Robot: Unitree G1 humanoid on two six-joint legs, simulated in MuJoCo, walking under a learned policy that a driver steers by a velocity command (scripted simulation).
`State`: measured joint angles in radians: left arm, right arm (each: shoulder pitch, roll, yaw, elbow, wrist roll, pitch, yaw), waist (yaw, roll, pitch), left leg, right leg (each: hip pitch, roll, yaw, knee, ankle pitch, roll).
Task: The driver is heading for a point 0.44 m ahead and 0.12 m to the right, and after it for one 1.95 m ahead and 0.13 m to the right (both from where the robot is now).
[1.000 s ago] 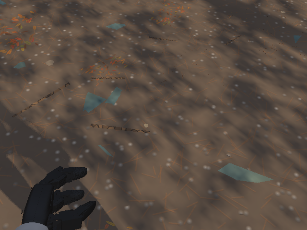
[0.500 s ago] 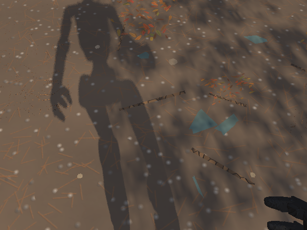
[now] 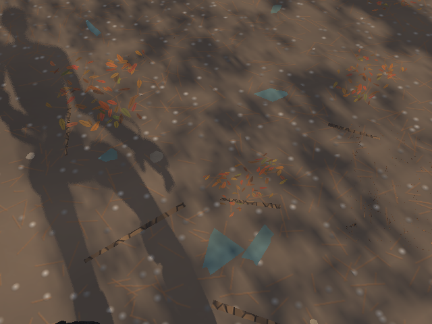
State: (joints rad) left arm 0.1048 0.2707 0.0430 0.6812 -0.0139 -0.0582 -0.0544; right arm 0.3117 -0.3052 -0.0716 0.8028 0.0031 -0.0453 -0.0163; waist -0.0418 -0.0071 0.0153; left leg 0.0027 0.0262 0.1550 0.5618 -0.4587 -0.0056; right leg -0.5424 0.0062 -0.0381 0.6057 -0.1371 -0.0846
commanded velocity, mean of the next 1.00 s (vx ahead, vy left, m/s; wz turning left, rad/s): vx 0.32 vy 0.00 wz -0.42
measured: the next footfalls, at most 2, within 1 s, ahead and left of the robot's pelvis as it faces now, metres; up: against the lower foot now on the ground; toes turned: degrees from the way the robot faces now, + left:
left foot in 0.44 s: +0.45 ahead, +0.09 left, +0.00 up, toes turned -20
right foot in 0.90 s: +0.43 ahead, -0.19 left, +0.00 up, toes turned -26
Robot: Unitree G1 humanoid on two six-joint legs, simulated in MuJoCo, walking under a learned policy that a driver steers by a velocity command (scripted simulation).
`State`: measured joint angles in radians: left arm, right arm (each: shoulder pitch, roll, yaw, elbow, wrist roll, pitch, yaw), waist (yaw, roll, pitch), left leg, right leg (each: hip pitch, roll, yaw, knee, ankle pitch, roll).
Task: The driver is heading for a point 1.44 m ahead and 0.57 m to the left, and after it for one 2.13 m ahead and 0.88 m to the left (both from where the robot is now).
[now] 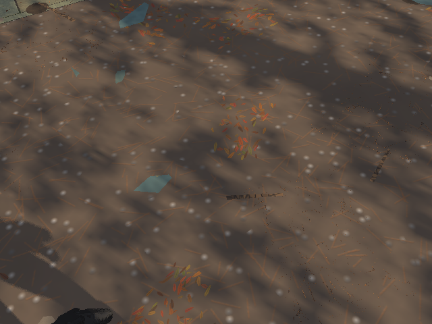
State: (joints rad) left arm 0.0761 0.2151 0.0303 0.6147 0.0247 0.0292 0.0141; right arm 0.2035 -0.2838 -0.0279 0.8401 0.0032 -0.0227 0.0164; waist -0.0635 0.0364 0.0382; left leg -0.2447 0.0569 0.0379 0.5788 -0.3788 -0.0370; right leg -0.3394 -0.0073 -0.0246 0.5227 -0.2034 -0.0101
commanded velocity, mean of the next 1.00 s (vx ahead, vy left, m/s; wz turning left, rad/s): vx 0.01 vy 0.00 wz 0.49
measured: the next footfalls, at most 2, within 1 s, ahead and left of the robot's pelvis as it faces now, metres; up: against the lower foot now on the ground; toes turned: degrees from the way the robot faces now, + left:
left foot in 0.14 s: +0.04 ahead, +0.12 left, +0.00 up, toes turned +8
right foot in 0.52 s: +0.09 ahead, -0.12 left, +0.00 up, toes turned +21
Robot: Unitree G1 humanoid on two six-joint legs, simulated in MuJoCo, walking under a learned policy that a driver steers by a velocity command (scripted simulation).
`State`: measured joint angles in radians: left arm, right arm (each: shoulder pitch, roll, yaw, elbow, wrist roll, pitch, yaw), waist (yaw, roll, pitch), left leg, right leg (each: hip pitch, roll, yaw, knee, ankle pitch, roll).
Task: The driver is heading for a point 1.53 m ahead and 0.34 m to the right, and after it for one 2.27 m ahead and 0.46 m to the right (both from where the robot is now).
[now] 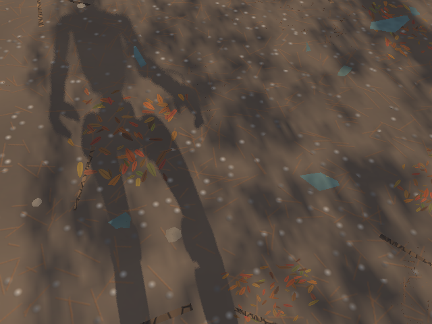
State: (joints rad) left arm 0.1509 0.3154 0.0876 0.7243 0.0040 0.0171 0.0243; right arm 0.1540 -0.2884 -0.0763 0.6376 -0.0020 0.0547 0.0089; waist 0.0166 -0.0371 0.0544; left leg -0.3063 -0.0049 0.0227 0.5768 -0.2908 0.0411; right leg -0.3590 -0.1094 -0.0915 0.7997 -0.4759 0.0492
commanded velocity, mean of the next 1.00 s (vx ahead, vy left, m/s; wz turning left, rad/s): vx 0.39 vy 0.00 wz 0.09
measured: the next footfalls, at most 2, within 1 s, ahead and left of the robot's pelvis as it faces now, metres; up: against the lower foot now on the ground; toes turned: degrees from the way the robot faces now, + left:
right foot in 0.52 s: +0.27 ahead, -0.14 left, +0.00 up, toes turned +1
